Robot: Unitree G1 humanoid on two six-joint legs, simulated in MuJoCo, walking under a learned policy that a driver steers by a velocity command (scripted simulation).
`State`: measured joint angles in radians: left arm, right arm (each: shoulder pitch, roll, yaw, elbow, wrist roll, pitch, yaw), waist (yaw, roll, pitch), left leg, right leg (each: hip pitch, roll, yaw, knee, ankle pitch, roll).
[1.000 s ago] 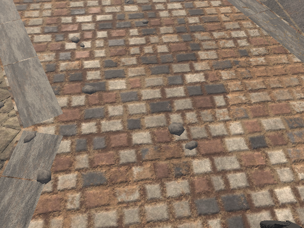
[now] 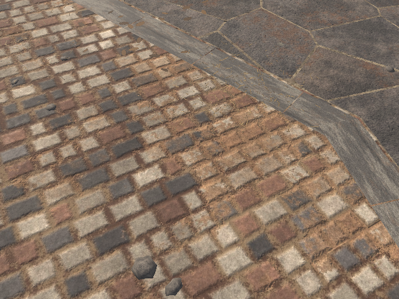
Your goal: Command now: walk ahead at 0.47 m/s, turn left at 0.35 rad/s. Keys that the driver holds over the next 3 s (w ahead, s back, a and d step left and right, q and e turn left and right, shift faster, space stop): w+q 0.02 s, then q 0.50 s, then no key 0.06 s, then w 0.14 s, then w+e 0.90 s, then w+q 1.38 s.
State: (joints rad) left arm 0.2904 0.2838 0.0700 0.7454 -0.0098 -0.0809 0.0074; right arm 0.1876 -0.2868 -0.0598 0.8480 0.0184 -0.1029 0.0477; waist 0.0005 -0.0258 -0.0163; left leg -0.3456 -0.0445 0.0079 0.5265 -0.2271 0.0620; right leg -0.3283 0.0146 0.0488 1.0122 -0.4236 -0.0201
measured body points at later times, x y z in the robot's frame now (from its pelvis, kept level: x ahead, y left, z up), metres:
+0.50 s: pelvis +0.19 +0.00 +0.00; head +0.23 +0.00 +0.44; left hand +0.32 +0.30 -0.08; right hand +0.37 -0.26 -0.12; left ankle +0.07 +0.09 -0.65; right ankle +0.31 -0.07 -0.73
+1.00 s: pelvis +0.27 +0.06 +0.01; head +0.26 +0.09 +0.46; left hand +0.30 +0.37 -0.11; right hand +0.40 -0.19 -0.09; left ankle +0.16 +0.13 -0.73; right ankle +0.43 -0.07 -0.65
